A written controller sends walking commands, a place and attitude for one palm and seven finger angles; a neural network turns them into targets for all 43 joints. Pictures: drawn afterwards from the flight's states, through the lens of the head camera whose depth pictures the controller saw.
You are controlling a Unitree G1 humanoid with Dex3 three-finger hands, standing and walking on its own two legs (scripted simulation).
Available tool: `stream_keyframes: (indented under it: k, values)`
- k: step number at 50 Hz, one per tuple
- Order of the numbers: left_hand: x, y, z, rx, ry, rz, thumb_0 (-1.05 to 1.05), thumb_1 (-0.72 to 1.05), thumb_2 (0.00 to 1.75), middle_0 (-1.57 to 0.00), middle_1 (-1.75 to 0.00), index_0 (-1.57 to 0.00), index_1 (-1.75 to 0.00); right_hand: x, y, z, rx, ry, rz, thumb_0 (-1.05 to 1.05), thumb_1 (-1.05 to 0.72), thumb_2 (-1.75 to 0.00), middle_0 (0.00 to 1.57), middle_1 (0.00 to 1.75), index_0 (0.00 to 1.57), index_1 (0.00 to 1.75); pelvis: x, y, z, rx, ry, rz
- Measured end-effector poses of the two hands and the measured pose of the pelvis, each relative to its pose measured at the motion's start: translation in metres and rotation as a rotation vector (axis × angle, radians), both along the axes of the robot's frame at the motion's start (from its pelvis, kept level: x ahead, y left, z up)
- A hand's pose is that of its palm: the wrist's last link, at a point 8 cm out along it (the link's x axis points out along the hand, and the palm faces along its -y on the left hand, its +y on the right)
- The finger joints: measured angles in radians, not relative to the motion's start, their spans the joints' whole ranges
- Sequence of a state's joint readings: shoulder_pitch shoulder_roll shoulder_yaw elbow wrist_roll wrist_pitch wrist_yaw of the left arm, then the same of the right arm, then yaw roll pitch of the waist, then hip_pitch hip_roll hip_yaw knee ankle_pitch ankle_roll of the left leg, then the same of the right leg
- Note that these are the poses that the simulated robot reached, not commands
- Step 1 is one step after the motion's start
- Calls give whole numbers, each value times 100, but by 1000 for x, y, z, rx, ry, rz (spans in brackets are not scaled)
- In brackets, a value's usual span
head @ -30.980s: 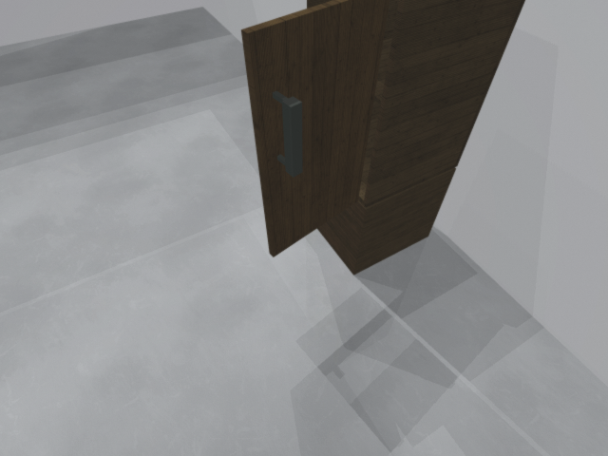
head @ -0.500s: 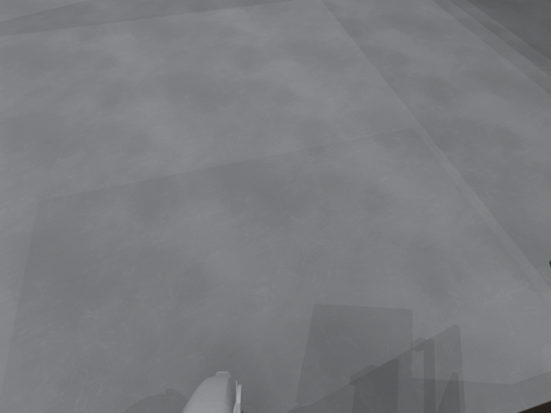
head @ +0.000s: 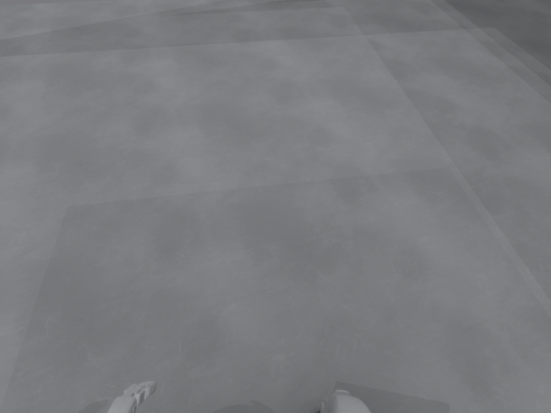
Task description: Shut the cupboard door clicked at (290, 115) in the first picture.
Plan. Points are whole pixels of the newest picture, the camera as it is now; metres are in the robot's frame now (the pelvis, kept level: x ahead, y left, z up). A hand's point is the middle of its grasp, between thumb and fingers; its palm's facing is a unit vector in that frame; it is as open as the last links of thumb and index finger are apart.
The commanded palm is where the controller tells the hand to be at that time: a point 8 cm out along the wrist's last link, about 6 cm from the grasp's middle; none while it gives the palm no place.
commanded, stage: walk to a spot facing it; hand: left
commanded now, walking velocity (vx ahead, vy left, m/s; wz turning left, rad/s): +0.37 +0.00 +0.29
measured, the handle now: out of the picture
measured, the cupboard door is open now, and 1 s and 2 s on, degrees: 61 61 61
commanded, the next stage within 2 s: turn to face it in 0.46 s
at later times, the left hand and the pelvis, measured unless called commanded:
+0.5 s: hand out of the picture +0.13 +0.16 -0.18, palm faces +0.30 -0.94 -0.19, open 7.3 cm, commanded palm none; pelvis +0.22 +0.00 -0.01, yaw +14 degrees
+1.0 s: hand (166, 277) +0.40 +0.25 -0.17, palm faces +0.15 -0.97 -0.18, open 7.4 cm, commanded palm none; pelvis +0.35 +0.06 -0.01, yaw +6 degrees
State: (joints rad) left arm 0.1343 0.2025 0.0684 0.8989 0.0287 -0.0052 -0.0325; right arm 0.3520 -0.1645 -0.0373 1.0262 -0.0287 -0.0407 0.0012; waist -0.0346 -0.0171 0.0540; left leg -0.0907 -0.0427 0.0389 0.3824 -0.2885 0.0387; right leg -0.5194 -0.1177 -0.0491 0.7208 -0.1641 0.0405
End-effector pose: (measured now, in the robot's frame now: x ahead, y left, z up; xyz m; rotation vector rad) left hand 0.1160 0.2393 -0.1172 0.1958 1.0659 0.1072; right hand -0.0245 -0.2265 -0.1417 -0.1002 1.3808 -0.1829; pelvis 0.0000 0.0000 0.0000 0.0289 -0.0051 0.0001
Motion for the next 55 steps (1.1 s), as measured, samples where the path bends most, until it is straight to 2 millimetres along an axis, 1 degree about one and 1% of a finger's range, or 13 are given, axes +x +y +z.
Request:
stream_keyframes:
  k: [3,5,7,10,15,19,26,28,30,34,41,47,55]
  values:
    - [45,-18,-1,11,-41,-25,0,91,90,-20,-30,-19,-30,3,-11,-11,19,71,-32,0,-91,-90,20,30,20,30,33,-16,-8,12,-1,4]
    - [65,-28,-5,18,-66,-23,0,91,90,-20,-30,-19,-30,11,-21,-19,28,114,-37,0,-91,-90,20,30,20,30,52,-25,-15,3,-5,18]
    - [70,-36,-5,11,-55,1,0,91,90,-20,-30,-20,-30,29,-29,-18,27,136,-25,1,-91,-90,20,30,20,30,68,-30,-13,-7,-8,38]
    - [63,-45,-6,-5,15,62,0,91,90,-20,-30,-20,-30,73,-39,-8,17,113,8,1,-91,-90,20,30,20,30,95,-34,-3,-14,1,71]
    - [45,-37,-6,7,105,204,-2,96,90,-20,-30,-20,-30,167,-43,4,9,32,102,1,-91,-90,20,30,20,30,137,-37,6,-21,19,140]
    - [23,-33,-12,-10,212,277,-1,95,90,-20,-30,-20,-30,256,-30,7,10,-53,208,0,-91,-90,20,30,19,30,168,-29,5,-32,15,190]
    - [-7,-26,-34,-86,409,405,0,92,90,-20,-30,-20,-30,424,29,13,-8,-266,411,0,-91,-90,20,30,19,30,225,7,-11,-39,-10,255]
    - [-5,-15,-47,-106,447,428,0,92,90,-20,-30,-20,-30,464,46,10,-27,-353,451,0,-91,-90,20,30,19,30,242,25,-26,-61,-14,257]
    - [8,1,-56,-103,453,437,0,91,90,-20,-30,-20,-30,489,58,11,-51,-397,470,0,-91,-90,20,30,20,30,252,35,-32,-54,-22,273]
    - [66,33,-52,-68,342,429,1,91,90,-20,-30,-20,-30,504,74,19,-75,-375,490,0,-91,-90,20,30,20,30,271,47,-22,-44,-22,272]
    - [169,56,-30,-67,190,357,0,91,90,-20,-30,-19,-30,487,93,21,-26,-281,393,0,-91,-90,20,30,20,30,308,60,-2,-48,-22,228]
    - [237,56,-24,-66,175,253,0,91,90,-20,-30,-19,-30,475,70,14,-48,-222,249,-1,-94,-90,21,30,20,30,337,62,-1,-47,-14,146]
    - [317,49,-26,-1,129,110,0,91,90,-20,-30,-20,-30,443,27,-13,-69,-74,78,0,-92,-90,20,30,20,30,371,48,-16,-46,8,42]
